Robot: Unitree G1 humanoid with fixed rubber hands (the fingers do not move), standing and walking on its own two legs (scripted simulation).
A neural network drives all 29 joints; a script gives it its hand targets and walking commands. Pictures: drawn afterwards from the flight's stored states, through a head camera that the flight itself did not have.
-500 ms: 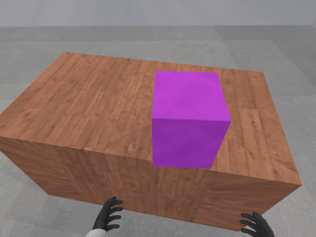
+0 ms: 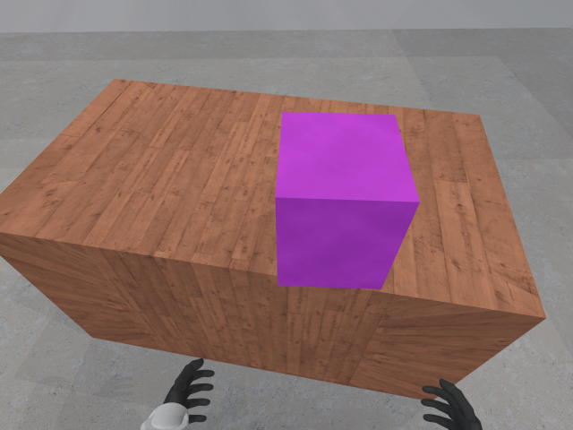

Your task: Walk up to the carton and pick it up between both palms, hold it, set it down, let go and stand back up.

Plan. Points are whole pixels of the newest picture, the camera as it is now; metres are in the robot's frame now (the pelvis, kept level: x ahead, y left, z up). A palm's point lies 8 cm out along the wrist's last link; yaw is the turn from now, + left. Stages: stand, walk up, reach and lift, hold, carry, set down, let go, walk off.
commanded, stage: set down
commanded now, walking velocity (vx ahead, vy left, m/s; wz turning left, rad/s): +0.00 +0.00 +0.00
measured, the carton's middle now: (333, 203) +0.49 -0.04 +0.00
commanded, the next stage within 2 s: let go in 1.10 s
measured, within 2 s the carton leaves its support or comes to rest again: neither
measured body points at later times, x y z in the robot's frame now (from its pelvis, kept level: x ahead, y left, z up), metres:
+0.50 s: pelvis -0.03 -0.01 -0.01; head +0.04 +0.00 +0.44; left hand +0.15 +0.20 -0.13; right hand +0.14 -0.22 -0.14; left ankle -0.03 +0.11 -0.74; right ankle +0.01 -0.11 -0.74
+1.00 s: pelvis -0.01 +0.00 -0.01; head +0.08 +0.01 +0.43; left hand +0.17 +0.22 -0.15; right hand +0.16 -0.21 -0.16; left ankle -0.03 +0.11 -0.74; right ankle +0.01 -0.11 -0.74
